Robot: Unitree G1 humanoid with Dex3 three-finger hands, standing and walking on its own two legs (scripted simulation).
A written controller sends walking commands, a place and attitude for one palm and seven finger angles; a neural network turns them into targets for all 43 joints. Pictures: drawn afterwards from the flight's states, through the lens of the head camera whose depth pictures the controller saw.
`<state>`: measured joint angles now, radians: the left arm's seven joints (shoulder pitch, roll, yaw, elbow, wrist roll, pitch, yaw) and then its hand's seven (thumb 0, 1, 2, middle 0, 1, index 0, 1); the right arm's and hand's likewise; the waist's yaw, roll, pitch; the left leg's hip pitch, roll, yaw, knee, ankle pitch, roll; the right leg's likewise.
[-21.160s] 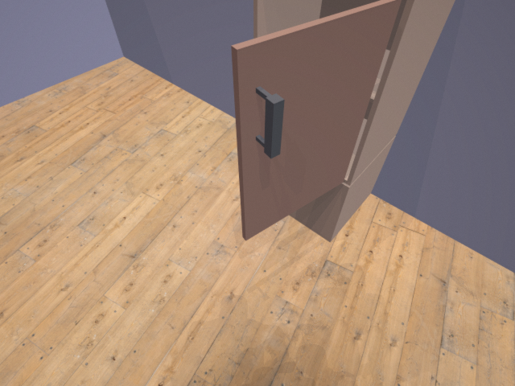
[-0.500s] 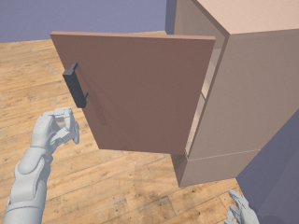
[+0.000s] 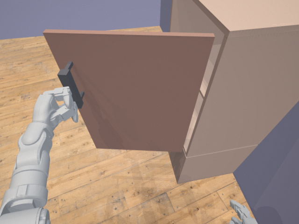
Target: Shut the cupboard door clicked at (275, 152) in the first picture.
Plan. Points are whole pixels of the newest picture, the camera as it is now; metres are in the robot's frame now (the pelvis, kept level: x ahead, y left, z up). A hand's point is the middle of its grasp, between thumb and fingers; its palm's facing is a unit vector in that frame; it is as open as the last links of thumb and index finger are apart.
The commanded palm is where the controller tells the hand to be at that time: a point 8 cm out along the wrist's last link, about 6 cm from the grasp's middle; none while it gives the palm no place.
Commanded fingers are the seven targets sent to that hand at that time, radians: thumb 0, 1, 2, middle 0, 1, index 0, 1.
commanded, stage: bring the fist close to the handle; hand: left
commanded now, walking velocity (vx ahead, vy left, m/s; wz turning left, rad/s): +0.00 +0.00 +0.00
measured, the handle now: (74, 85) +0.47 +0.25 +0.11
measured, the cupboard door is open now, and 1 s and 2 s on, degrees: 76 72 62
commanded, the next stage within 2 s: push the door shut along its arc in 0.40 s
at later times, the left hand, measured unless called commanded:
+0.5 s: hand (75, 108) +0.38 +0.21 +0.12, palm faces +0.02 -1.00 -0.02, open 3.1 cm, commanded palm +0.35 +0.26 +0.11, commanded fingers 0.00 0.90 0.90 -1.30 -1.50 -1.30 -1.50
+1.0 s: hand (82, 95) +0.42 +0.21 +0.12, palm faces -0.08 -1.00 -0.03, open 3.1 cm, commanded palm +0.42 +0.25 +0.11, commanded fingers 0.00 0.90 0.90 -1.30 -1.50 -1.30 -1.50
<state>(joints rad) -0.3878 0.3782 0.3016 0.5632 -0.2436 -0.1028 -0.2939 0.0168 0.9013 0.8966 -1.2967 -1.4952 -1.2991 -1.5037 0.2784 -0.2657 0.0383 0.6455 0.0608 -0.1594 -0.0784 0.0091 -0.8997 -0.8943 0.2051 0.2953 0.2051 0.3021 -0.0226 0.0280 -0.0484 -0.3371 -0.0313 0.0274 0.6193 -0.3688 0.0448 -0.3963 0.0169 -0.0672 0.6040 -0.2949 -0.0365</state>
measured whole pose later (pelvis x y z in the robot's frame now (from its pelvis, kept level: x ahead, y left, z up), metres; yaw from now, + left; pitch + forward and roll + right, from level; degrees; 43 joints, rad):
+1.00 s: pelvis -0.01 +0.00 +0.00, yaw +0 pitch +8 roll +0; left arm -0.72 0.47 0.30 0.98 -0.21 -0.24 -0.40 0.02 0.90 0.90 -1.30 -1.50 -1.32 -1.50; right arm 0.34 -0.30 0.04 0.67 0.06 -0.07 -0.08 0.01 -0.90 -0.89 0.21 0.30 0.20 0.30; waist -0.07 0.01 -0.03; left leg -0.43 -0.03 0.02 0.66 -0.37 0.05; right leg -0.48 0.01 -0.08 0.64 -0.29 -0.04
